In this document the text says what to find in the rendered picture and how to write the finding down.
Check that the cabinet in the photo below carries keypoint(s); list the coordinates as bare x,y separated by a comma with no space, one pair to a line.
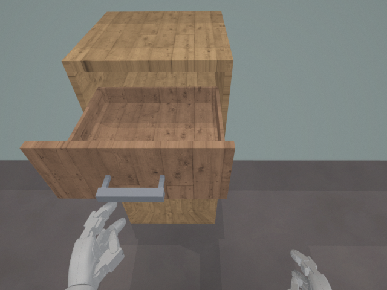
155,49

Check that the robot right hand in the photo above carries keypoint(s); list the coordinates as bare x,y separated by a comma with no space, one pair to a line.
315,280

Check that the drawer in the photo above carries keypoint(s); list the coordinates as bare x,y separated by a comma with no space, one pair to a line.
136,134

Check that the handle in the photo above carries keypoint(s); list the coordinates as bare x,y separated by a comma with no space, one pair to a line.
105,194

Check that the robot left hand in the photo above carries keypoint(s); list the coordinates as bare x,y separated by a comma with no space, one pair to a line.
92,258

